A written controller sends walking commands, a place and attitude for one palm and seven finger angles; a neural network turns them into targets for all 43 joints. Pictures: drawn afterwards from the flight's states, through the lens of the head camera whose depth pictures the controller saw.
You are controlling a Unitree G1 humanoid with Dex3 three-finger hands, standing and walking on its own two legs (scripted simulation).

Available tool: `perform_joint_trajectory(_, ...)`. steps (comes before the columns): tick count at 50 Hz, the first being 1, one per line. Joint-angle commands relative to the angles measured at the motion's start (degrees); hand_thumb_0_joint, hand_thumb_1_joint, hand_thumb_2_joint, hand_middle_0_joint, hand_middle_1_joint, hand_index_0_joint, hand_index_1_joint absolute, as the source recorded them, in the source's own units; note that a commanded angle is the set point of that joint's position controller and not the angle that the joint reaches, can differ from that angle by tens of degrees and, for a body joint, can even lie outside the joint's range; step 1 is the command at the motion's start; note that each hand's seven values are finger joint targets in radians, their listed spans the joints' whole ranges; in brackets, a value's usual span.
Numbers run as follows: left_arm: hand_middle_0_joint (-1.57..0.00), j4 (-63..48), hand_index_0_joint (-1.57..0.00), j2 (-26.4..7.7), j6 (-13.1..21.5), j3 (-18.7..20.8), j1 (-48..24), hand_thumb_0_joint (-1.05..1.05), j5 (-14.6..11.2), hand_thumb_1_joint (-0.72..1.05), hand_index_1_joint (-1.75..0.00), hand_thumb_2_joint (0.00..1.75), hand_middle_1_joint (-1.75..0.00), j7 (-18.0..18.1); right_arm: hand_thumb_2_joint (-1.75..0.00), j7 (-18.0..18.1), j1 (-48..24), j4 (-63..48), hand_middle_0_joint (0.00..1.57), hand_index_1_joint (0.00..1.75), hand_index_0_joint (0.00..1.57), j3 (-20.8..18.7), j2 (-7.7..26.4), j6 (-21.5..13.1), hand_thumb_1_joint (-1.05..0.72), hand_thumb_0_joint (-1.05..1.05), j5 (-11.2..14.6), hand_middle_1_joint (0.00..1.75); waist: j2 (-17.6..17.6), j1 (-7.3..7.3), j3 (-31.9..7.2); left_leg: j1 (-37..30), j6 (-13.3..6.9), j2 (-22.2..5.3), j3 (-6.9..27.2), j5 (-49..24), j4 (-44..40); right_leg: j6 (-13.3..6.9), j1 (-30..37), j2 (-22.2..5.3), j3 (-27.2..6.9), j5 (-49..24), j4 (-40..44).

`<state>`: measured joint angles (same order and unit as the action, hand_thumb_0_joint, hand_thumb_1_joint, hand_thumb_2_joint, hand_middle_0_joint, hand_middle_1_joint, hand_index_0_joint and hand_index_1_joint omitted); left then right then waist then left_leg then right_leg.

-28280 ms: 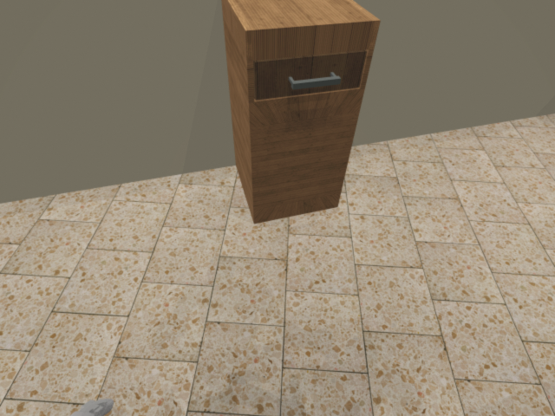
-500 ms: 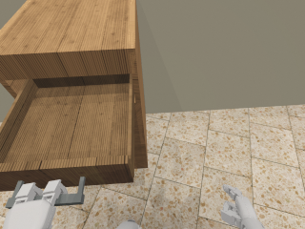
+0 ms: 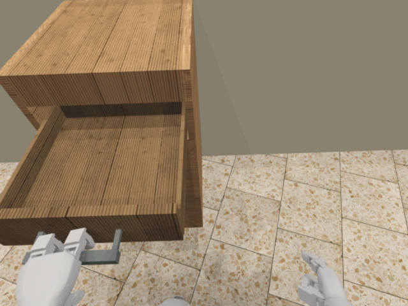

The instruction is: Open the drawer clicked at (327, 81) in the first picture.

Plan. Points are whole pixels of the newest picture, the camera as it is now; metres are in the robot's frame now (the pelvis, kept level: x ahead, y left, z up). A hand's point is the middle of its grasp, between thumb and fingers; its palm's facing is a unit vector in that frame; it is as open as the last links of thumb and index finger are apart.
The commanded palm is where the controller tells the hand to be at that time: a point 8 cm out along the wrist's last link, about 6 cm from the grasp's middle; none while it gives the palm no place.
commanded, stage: open the thumb to release the handle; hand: left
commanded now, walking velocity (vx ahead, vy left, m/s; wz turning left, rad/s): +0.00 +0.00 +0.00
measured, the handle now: (76, 246) +0.22 +0.27 +0.01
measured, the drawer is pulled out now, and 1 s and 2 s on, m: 0.30 0.29 0.29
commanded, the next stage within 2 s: lift the hand off the handle in 0.10 s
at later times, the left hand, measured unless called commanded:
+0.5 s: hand (70, 275) +0.17 +0.27 -0.01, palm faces +0.00 -0.06 -1.00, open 13.7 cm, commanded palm +0.16 +0.26 +0.04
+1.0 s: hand (56, 263) +0.18 +0.26 +0.05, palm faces +0.04 -0.09 -1.00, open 13.7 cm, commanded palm +0.15 +0.26 +0.11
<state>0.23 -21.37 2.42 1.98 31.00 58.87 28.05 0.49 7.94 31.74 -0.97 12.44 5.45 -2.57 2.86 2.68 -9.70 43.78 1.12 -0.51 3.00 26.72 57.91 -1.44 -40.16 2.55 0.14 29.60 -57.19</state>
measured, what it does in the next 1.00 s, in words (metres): stands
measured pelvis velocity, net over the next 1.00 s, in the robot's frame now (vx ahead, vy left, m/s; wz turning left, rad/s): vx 0.01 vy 0.00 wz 0.00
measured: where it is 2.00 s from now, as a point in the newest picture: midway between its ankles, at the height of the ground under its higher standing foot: outside the picture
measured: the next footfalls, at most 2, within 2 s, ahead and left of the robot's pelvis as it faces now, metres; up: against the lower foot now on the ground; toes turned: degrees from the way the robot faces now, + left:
none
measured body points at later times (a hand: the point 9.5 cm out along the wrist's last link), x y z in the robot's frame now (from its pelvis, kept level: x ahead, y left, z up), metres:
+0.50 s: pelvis -0.01 +0.00 +0.00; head +0.04 -0.02 +0.44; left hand +0.17 +0.27 +0.04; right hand +0.19 -0.22 -0.11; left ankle +0.02 +0.13 -0.68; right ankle -0.01 -0.11 -0.68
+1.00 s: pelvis +0.01 +0.00 +0.02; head +0.02 -0.03 +0.47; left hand +0.17 +0.27 +0.11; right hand +0.22 -0.22 -0.07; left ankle +0.02 +0.13 -0.68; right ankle -0.01 -0.11 -0.68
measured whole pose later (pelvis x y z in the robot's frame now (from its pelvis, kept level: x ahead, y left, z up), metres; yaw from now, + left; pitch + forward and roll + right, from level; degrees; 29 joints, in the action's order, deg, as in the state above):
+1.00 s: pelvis +0.01 +0.00 +0.02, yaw +0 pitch +9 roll -1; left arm -8.6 -22.8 0.8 1.6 32.6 55.1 23.0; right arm 0.0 8.1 31.3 -1.4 13.4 3.7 -1.3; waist 4.7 3.5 -8.7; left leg 34.3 0.7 -0.3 2.5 24.1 49.9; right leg -1.0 -30.7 2.1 -0.4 26.7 -48.9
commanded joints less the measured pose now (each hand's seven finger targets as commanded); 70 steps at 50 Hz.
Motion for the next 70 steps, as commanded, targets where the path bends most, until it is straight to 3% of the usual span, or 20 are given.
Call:
perform_joint_trajectory(1, -0.30, -8.0, -0.30, -10.6, 1.5, 7.8, 1.8, 0.00, -0.1, -0.50, -1.20, 0.30, -1.20, 1.6, -0.90, 0.3, -6.1, -8.7, 0.20, 0.30, 0.20, -2.4, 6.4, -3.1, -0.90, 0.00, 0.1, 0.30, -0.5, 0.30, -5.7, -10.0, -3.3, 1.7, -2.9, -11.1, -7.3, -1.2, 1.6, -0.4, 1.0, -16.1, 10.7)
perform_joint_trajectory(9, -0.30, -8.6, -0.30, -10.0, 4.0, 8.0, -1.3, 0.00, -0.1, -0.50, -1.20, 0.30, -1.20, 3.3, -0.90, -0.2, -6.1, -8.1, 0.20, 0.30, 0.20, -3.0, 6.6, -3.8, -0.90, 0.00, -0.5, 0.30, 0.2, -0.18, -7.2, -9.7, -3.1, 1.8, -2.9, -9.6, -5.9, -1.1, -1.4, -0.4, 1.0, -13.7, 9.9)
perform_joint_trajectory(10, -0.30, -7.0, -0.30, -8.9, 3.8, 7.5, 1.8, 0.00, 0.1, -0.50, -1.20, 0.30, -1.20, 3.5, -0.90, -0.2, -5.4, -8.2, 0.20, 0.30, 0.20, -3.3, 6.4, -3.9, -0.90, 0.00, -0.4, 0.30, 0.2, 0.10, -6.6, -9.3, -3.1, 1.8, -2.9, -9.6, -5.9, -1.2, -1.0, -0.1, 1.4, -13.7, 9.7)
perform_joint_trajectory(17, -0.30, -8.2, -0.30, -9.6, 2.3, 6.7, -6.3, 0.00, 0.7, -0.50, -1.20, 0.30, -1.20, 4.3, -0.90, 0.2, -5.9, -7.6, 0.20, 0.30, 0.20, -3.0, 6.8, -4.0, -0.90, 0.00, -0.5, 0.30, 0.0, -0.78, -9.3, -10.0, -3.2, 1.7, -2.8, -8.9, -5.8, -1.0, -2.3, -0.4, 1.2, -12.3, 9.7)
perform_joint_trajectory(20, -0.30, -6.5, -0.30, -9.2, 1.3, 5.7, -7.9, 0.00, 0.8, -0.50, -1.20, 0.30, -1.20, 3.9, -0.90, 0.9, -5.4, -7.5, 0.20, 0.30, 0.20, -3.1, 6.7, -4.2, -0.90, 0.00, 0.0, 0.30, -0.2, -1.25, -7.5, -9.7, -3.3, 1.7, -2.7, -7.7, -6.3, -1.0, -2.0, -0.2, 1.2, -11.1, 10.6)
perform_joint_trajectory(22, -0.30, -7.2, -0.30, -9.8, 1.0, 6.0, -8.4, 0.00, 0.8, -0.50, -1.20, 0.30, -1.20, 3.7, -0.90, 0.9, -5.5, -7.3, 0.20, 0.30, 0.20, -2.9, 6.7, -4.2, -0.90, 0.00, -0.2, 0.30, -0.3, -0.53, -10.7, -11.0, -3.2, 1.8, -3.0, -9.4, -6.6, -1.0, -0.6, -0.4, 1.3, -12.9, 10.4)
perform_joint_trajectory(25, -0.30, -6.1, -0.30, -8.1, 0.2, 3.8, -8.5, 0.00, 0.7, -0.50, -1.20, 0.30, -1.20, 3.0, -0.90, 1.1, -5.0, -7.3, 0.20, 0.30, 0.20, -3.0, 6.6, -4.4, -0.90, 0.00, 0.2, 0.30, -0.4, -1.26, -8.1, -11.4, -3.3, 1.5, -2.8, -9.8, -7.3, -1.1, -0.6, 0.0, 1.4, -13.5, 11.1)
perform_joint_trajectory(27, -0.30, -10.0, -0.30, -9.9, 0.2, 4.7, -9.4, 0.00, 0.2, -0.50, -1.20, 0.30, -1.20, 2.6, -0.90, 1.0, -5.4, -7.5, 0.20, 0.30, 0.20, -2.6, 6.8, -4.3, -0.90, 0.00, 0.1, 0.30, 0.6, -0.61, -11.2, -13.3, -3.3, 1.6, -3.0, -11.2, -8.0, -1.0, 1.4, -0.4, 1.2, -14.6, 11.5)
perform_joint_trajectory(32, -0.30, -13.8, -0.30, -11.7, -0.2, 6.2, -5.5, 0.00, -0.6, -0.50, -1.20, 0.30, -1.20, 1.5, -0.90, 1.1, -5.8, -8.2, 0.20, 0.30, 0.20, -2.1, 6.5, -4.7, -0.90, 0.00, 0.2, 0.30, 0.3, 0.11, -10.0, -15.2, -3.3, 1.6, -3.1, -13.3, -9.6, -1.1, 4.0, -0.5, 1.4, -16.5, 12.9)
perform_joint_trajectory(35, -0.30, -14.5, -0.30, -11.0, 0.0, 5.8, -5.2, 0.00, -0.8, -0.50, -1.20, 0.30, -1.20, 1.1, -0.90, 0.9, -5.8, -8.2, 0.20, 0.30, 0.20, -2.2, 6.3, -4.9, -0.90, 0.00, 0.5, 0.30, 1.6, -0.33, -6.4, -15.7, -3.3, 1.2, -3.0, -13.2, -10.7, -1.2, 3.9, -0.4, 1.6, -16.3, 13.9)
perform_joint_trajectory(39, -0.30, -16.1, -0.30, -12.2, -0.6, 7.9, -1.4, 0.00, -1.8, -0.50, -1.20, 0.30, -1.20, 0.4, -0.90, 0.1, -6.3, -8.8, 0.20, 0.30, 0.20, -2.2, 6.4, -4.5, -0.90, 0.00, 0.6, 0.30, 0.6, 0.68, -7.7, -17.1, -3.1, 1.1, -3.2, -14.9, -11.7, -1.0, 6.4, -0.6, 1.4, -18.9, 14.6)
perform_joint_trajectory(48, -0.30, -20.6, -0.30, -9.7, -1.3, 4.4, -0.9, 0.00, -3.9, -0.50, -1.20, 0.30, -1.20, -3.7, -0.90, -0.5, -7.0, -9.7, 0.20, 0.30, 0.20, -2.2, 6.2, -4.9, -0.90, 0.00, 1.5, 0.30, 0.1, -0.04, -3.4, -19.9, -3.4, 0.5, -2.9, -14.2, -15.1, -0.7, 8.2, -1.0, 1.7, -17.0, 17.8)
perform_joint_trajectory(49, -0.30, -21.2, -0.30, -12.1, -1.1, 6.6, -1.0, 0.00, -3.6, -0.50, -1.20, 0.30, -1.20, -4.0, -0.90, -0.6, -6.9, -9.8, 0.20, 0.30, 0.20, -2.0, 6.5, -4.7, -0.90, 0.00, 1.1, 0.30, -0.7, 0.66, -4.6, -20.7, -3.3, 0.7, -3.0, -15.2, -15.1, -0.7, 8.6, -1.1, 1.3, -18.0, 18.3)
perform_joint_trajectory(50, -0.30, -21.5, -0.30, -10.8, -1.2, 5.2, 0.8, 0.00, -3.8, -0.50, -1.20, 0.30, -1.20, -4.5, -0.90, -0.5, -6.8, -10.0, 0.20, 0.30, 0.20, -2.0, 6.2, -4.9, -0.90, 0.00, 1.3, 0.30, -1.1, 0.53, -3.5, -20.3, -3.4, 0.7, -3.1, -15.3, -15.4, -0.6, 9.6, -1.3, 1.4, -18.9, 18.3)
perform_joint_trajectory(54, -0.30, -23.9, -0.30, -14.6, -1.2, 8.8, -0.4, 0.00, -3.6, -0.50, -1.20, 0.30, -1.20, -5.6, -0.90, -0.6, -7.3, -10.2, 0.20, 0.30, 0.20, -1.4, 6.2, -4.3, -0.90, 0.00, 1.2, 0.30, -1.0, 1.55, -3.2, -21.6, -3.2, 0.9, -3.0, -15.6, -16.5, -0.5, 10.5, -1.3, 1.3, -18.6, 19.6)
perform_joint_trajectory(58, -0.30, -25.5, -0.30, -14.1, -1.4, 9.1, 0.4, 0.00, -4.3, -0.50, -1.20, 0.30, -1.20, -6.3, -0.90, -0.5, -7.3, -10.3, 0.20, 0.30, 0.20, -1.5, 5.6, -4.4, -0.90, 0.00, 1.7, 0.30, 2.6, 1.61, -1.7, -23.4, -3.0, 0.7, -3.1, -16.5, -17.6, -0.8, 12.0, -1.3, 1.2, -19.0, 20.6)
perform_joint_trajectory(59, -0.30, -26.9, -0.30, -14.4, -1.3, 9.3, 0.0, 0.00, -4.6, -0.50, -1.20, 0.30, -1.20, -6.7, -0.90, -0.6, -7.5, -10.5, 0.20, 0.30, 0.20, -1.4, 5.9, -4.3, -0.90, 0.00, 1.5, 0.30, 2.3, 2.03, -3.6, -24.4, -3.0, 0.9, -3.2, -17.8, -17.4, -0.7, 12.5, -1.4, 0.9, -20.6, 20.9)
perform_joint_trajectory(63, -0.30, -27.3, -0.30, -13.2, -2.1, 8.4, 2.3, 0.00, -6.9, -0.50, -1.20, 0.30, -1.20, -8.9, -0.90, -0.4, -7.6, -10.7, 0.20, 0.30, 0.20, -1.6, 5.8, -4.6, -0.90, 0.00, 2.2, 0.30, -0.3, 1.55, -1.6, -24.6, -3.2, 0.6, -3.2, -18.5, -18.6, -0.1, 15.0, -1.7, 0.7, -23.4, 22.4)
perform_joint_trajectory(66, -0.30, -27.8, -0.30, -15.7, -2.9, 11.0, 4.6, 0.00, -8.2, -0.50, -1.20, 0.30, -1.20, -10.7, -0.90, 0.0, -8.5, -10.9, 0.20, 0.30, 0.20, -1.3, 6.3, -4.2, -0.90, 0.00, 2.5, 0.30, -3.2, 2.22, -1.8, -24.7, -3.2, 0.8, -3.6, -19.6, -19.5, 0.4, 18.0, -2.3, -0.4, -27.5, 24.0)
perform_joint_trajectory(70, -0.30, -30.9, -0.30, -16.6, -2.2, 11.0, 2.1, 0.00, -8.3, -0.50, -1.20, 0.30, -1.20, -12.3, -0.90, 0.3, -8.3, -11.3, 0.20, 0.30, 0.20, -1.0, 6.3, -4.1, -0.90, 0.00, 2.4, 0.30, -1.9, 1.94, 0.5, -26.2, -3.3, 0.9, -3.7, -19.5, -20.6, 0.8, 17.6, -2.7, -0.1, -26.5, 25.5)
